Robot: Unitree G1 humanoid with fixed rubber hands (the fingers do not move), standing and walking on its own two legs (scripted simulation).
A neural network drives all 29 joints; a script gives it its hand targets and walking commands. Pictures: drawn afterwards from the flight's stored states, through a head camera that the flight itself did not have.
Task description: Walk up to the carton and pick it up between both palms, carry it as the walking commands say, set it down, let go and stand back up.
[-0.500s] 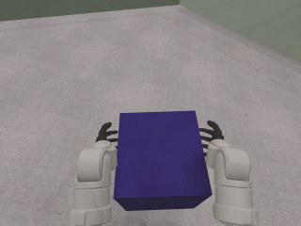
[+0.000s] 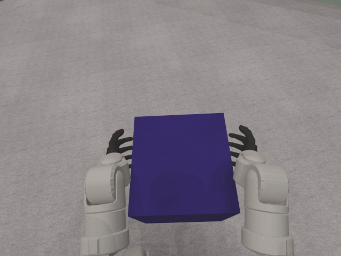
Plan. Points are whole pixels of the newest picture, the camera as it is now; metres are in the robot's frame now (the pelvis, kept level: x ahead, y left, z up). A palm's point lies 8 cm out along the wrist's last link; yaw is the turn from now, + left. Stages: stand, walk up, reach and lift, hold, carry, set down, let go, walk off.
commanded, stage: carry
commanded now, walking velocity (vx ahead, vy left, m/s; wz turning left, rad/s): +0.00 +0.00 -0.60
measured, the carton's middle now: (181, 173) +0.32 -0.02 -0.03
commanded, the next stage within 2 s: none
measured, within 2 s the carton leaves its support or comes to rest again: neither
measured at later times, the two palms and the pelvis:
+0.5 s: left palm (96, 174) +0.27 +0.15 +0.11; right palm (254, 179) +0.23 -0.13 +0.14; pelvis -0.05 +0.04 +0.02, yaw -9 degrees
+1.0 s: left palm (44, 241) +0.17 +0.23 +0.07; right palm (203, 215) +0.19 -0.04 +0.09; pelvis -0.12 +0.07 +0.00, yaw +3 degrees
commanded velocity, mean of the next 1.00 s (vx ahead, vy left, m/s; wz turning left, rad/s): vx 0.00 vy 0.00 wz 0.28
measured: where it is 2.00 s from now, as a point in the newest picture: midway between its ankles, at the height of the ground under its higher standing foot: outside the picture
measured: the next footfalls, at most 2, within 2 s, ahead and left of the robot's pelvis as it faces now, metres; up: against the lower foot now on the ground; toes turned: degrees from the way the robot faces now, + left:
left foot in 0.24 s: -0.05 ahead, +0.14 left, +0.00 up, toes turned +6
right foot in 0.62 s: -0.07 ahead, -0.12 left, +0.00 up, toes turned -11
